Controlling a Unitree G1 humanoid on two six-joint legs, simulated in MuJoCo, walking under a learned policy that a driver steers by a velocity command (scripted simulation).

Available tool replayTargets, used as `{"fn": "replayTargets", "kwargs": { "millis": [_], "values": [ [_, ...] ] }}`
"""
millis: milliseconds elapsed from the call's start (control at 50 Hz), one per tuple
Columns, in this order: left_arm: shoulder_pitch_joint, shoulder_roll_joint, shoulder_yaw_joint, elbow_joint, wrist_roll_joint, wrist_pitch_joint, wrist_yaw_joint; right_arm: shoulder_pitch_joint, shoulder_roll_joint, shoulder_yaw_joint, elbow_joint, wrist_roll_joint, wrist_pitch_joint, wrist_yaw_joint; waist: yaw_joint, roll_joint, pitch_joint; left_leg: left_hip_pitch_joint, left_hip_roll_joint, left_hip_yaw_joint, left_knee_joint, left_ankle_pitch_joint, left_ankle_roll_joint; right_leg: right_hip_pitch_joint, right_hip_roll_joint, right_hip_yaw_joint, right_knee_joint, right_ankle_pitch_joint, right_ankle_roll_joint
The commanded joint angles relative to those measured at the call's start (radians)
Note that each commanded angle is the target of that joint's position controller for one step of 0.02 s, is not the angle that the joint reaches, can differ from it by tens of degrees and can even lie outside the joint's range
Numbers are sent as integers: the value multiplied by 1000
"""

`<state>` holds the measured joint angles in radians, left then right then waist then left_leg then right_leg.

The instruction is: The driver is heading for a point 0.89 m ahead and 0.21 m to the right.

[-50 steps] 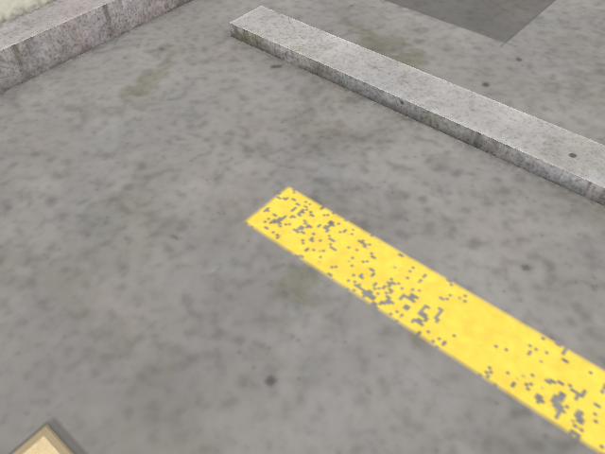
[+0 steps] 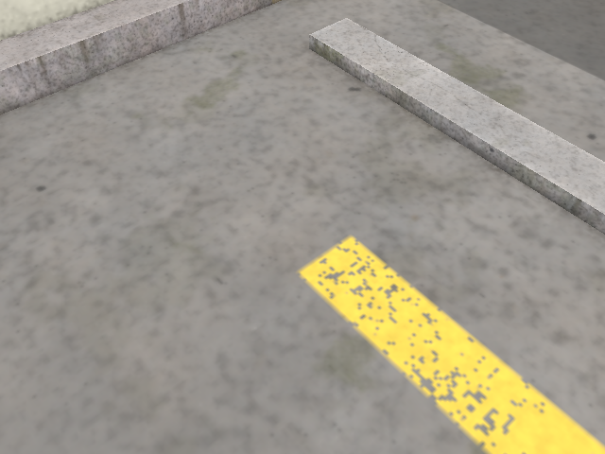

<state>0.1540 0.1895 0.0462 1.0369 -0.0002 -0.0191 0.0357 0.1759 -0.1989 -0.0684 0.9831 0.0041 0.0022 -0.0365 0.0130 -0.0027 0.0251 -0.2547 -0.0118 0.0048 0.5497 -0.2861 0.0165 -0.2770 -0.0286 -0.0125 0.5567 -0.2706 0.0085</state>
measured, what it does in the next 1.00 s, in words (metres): walks ahead: left foot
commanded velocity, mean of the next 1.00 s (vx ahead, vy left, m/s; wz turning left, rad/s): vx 0.41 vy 0.00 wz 0.00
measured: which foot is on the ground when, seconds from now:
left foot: down 0.00-0.24, up 0.26-0.62, down 0.64-1.00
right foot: down 0.00-0.64, up 0.66-1.00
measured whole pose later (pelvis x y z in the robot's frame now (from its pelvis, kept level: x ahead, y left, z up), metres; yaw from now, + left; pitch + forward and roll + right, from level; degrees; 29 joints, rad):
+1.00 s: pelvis +0.41 +0.03 +0.01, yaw -1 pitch +2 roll +2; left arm 0.07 0.26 0.08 0.90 -0.01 -0.08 0.01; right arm 0.34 -0.22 -0.05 1.03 0.00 -0.09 0.00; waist -0.06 -0.04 -0.02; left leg -0.06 -0.06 0.07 0.22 -0.19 0.06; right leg -0.73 -0.14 0.04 0.77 0.06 -0.01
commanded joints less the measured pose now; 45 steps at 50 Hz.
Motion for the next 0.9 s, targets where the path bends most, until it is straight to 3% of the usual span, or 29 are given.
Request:
{"fn": "replayTargets", "kwargs": {
  "millis": [20, 60, 120, 140, 180, 200, 220, 240, 260, 280, 320, 360, 380, 440, 480, 540, 580, 600, 620, 640, 660, 680, 700, 720, 740, 760, 800, 860, 900],
  "values": [
    [12, 123, 27, -29, -16, -8, 6, 30, -109, -26, -20, 15, -11, -6, -6, 16, 18, -45, 35, -49, -110, -342, 81, -59, -13, 23, -88, -338, -80],
    [0, 104, 23, -40, -23, -35, 3, 63, -114, -27, -14, 24, -37, -6, -17, 47, 80, -57, 84, -127, -152, -420, 119, -127, -11, 22, -43, -357, -92],
    [-28, 63, 16, -58, -22, -77, -17, 143, -165, -40, 9, 28, -71, 6, -36, 164, 69, 59, 242, -385, -259, -417, 213, -229, 28, -44, 144, -168, -89],
    [-27, 63, 16, -63, -24, -85, -26, 141, -169, -39, 7, 28, -77, 9, -29, 178, 72, 64, 280, -445, -262, -367, 236, -235, 24, -35, 158, -138, -102],
    [36, 70, 18, -43, -23, -95, -37, 78, -160, -34, -14, 29, -84, 15, 17, 148, 48, 16, 259, -380, -199, -206, 206, -124, 16, -25, 87, -110, -130],
    [121, 82, 23, -12, -22, -96, -40, 12, -154, -31, -38, 31, -84, 18, 62, 114, 29, -74, 209, -290, -131, -112, 167, 17, 8, -2, 6, -80, -144],
    [225, 141, 41, 24, -22, -96, -39, -62, -121, -21, -73, 35, -89, 18, 103, -9, 15, -210, 104, -129, 41, 3, 100, 167, -63, 124, -96, -63, -176],
    [356, 240, 71, 61, -26, -95, -41, -96, -78, -13, -106, 32, -108, 17, 134, -259, -19, -430, -32, 47, 369, 62, 15, 393, -217, 442, -234, -11, -264],
    [403, 208, 56, 62, -10, -98, -46, -118, -105, -18, -113, 25, -119, 18, 149, -283, -23, -629, -35, -12, 581, -242, 8, 500, -349, 660, -299, 127, -330],
    [348, 158, 35, 47, 0, -100, -45, -112, -115, -23, -107, 32, -122, 27, 104, -162, 2, -714, 26, -65, 711, -233, 31, 507, -352, 599, -261, 175, -312],
    [264, 141, 21, 13, -3, -98, -49, -95, -90, -16, -92, 36, -118, 36, 55, -60, 28, -736, 96, -57, 706, -81, 54, 438, -308, 424, -285, 253, -260],
    [232, 101, 1, 5, 0, -85, -47, -101, -87, -22, -94, 28, -106, 37, 28, -69, 42, -618, 126, -30, 569, 22, 43, 326, -245, 282, -343, 294, -208],
    [235, 102, -1, 3, 3, -79, -42, -112, -76, -19, -97, 25, -101, 39, 27, -81, 45, -575, 118, -8, 499, 68, 30, 292, -218, 228, -364, 313, -197],
    [230, 148, 6, -7, 2, -74, -22, -234, -30, 3, -138, 19, -94, 46, 44, -81, 71, -411, 73, 46, 211, 221, 7, 166, -151, 100, -411, 321, -174],
    [265, 181, 18, 4, -6, -77, -17, -297, -40, 8, -158, 23, -92, 56, 57, -103, 76, -332, 48, 64, 101, 278, 6, 150, -165, 87, -438, 289, -181],
    [282, 183, 29, 23, -22, -78, -18, -335, -81, 5, -181, 29, -88, 67, 43, -108, 95, -323, 57, 32, 16, 281, 40, 242, -221, 90, -421, 326, -176],
    [264, 194, 38, 22, -23, -72, -18, -292, -120, -9, -178, 25, -92, 71, 0, -112, 53, -236, 32, 42, -15, 239, 74, 300, -237, 72, -333, 544, -155],
    [251, 200, 41, 18, -23, -68, -18, -217, -147, -24, -159, 21, -92, 69, -43, -119, -2, -124, 4, 64, -17, 216, 92, 309, -224, 50, -237, 712, -140],
    [238, 186, 37, 12, -19, -61, -18, -55, -184, -47, -108, 22, -90, 64, -119, -112, -90, 82, -23, 81, -21, 205, 118, 261, -182, 15, -57, 806, -116],
    [221, 165, 27, -10, -5, -58, -19, 138, -240, -68, -61, 15, -87, 55, -192, -51, -212, 390, 104, -69, 8, 170, 167, 49, -134, -12, 229, 621, -83],
    [337, 28, -10, -31, -5, -76, -29, 244, -328, -79, -38, 0, -84, 52, -130, 226, -383, 711, 375, -566, -113, -48, 331, -311, 50, -11, 642, -29, -17],
    [292, 83, 3, -22, -30, -105, -39, 235, -252, -53, -36, 5, -82, 55, -147, 236, -409, 681, 400, -778, -278, -187, 340, -430, 64, 134, 813, -274, -35],
    [187, 153, 23, -63, -54, -120, -41, 119, -203, -37, -54, 13, -89, 55, -126, 195, -233, 539, 366, -629, -296, -194, 285, -530, 1, 119, 859, -215, -57],
    [121, 167, 26, -85, -53, -124, -34, 25, -164, -23, -79, 10, -96, 56, -92, 102, -151, 368, 331, -489, -315, -110, 251, -501, -57, 92, 821, -114, -70],
    [102, 162, 34, -88, -35, -116, -23, -38, -134, -13, -84, -2, -104, 61, -51, 50, -93, 212, 294, -390, -342, -8, 229, -441, -94, 80, 756, -46, -70],
    [131, 148, 40, -85, -24, -101, -17, -68, -109, -5, -82, -13, -111, 65, -8, 66, -79, 115, 257, -318, -365, 43, 211, -368, -126, 92, 703, -5, -72],
    [164, 106, 38, -85, -21, -75, -13, -54, -107, -1, -62, -10, -113, 67, 22, 87, -59, 22, 232, -247, -406, 67, 215, -317, -140, 87, 636, 7, -69],
    [66, 121, 44, -129, -8, -62, -9, 12, -158, -9, -39, -10, -115, 46, 14, 57, -7, 2, 234, -199, -451, 111, 232, -409, -148, 75, 496, 125, -35],
    [-4, 123, 44, -153, -1, -63, -14, 55, -169, -9, -29, -8, -111, 34, -4, 47, 4, 35, 231, -173, -456, 154, 225, -457, -145, 73, 382, 238, -19]
  ]
}}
